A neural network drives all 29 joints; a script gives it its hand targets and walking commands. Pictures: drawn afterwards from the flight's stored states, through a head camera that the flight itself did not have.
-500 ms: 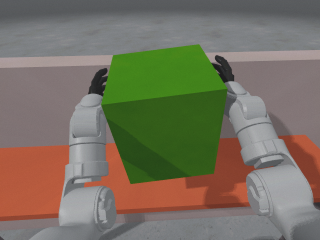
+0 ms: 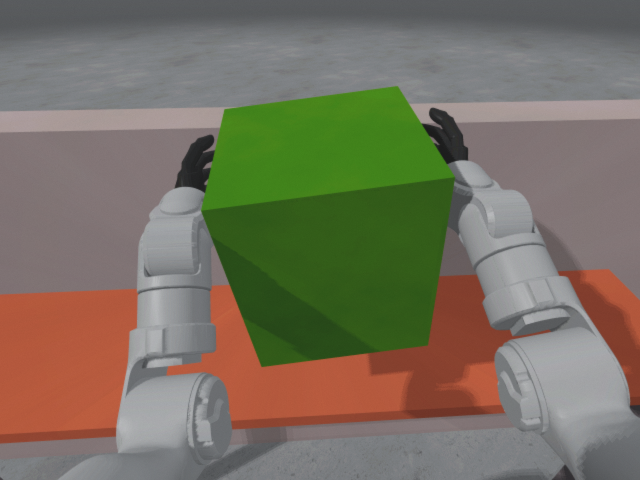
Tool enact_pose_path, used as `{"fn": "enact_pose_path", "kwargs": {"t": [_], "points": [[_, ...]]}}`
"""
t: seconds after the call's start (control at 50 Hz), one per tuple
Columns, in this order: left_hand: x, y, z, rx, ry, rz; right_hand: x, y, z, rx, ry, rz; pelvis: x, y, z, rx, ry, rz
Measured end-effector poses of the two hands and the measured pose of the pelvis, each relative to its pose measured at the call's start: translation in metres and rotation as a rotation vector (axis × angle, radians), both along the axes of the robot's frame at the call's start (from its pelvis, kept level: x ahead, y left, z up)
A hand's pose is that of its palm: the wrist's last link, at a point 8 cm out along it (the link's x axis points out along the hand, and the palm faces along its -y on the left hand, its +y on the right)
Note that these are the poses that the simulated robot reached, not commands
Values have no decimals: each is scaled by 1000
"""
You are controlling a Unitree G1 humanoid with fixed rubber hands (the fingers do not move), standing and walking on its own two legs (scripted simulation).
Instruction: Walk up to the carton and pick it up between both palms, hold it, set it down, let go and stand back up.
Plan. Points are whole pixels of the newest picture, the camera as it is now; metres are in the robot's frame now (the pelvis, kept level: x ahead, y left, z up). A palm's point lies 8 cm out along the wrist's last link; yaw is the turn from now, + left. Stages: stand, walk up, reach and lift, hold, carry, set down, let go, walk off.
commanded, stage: hold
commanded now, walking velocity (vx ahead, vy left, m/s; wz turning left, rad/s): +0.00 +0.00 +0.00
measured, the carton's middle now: (328, 229) +0.35 -0.01 +0.20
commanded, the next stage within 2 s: set down in 1.22 s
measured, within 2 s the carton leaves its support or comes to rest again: neither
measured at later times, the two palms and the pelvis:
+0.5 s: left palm (188, 199) +0.36 +0.15 +0.24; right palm (446, 171) +0.36 -0.15 +0.27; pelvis +0.00 +0.00 +0.00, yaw +0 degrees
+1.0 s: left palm (192, 196) +0.36 +0.15 +0.24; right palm (448, 172) +0.36 -0.15 +0.26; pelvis +0.00 +0.00 +0.00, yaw +0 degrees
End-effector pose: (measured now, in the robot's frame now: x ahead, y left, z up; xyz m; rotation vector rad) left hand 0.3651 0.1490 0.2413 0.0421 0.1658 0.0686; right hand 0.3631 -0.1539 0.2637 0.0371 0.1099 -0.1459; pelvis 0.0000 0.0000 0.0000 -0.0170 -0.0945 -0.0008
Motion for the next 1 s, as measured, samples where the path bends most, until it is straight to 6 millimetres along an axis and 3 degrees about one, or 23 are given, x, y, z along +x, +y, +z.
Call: {"fn": "enact_pose_path", "kwargs": {"t": [1.0], "points": [[-1,1,2,-15,6,1,-1,1,0,0,8,0,-2,1,0,1,-1,-3]]}}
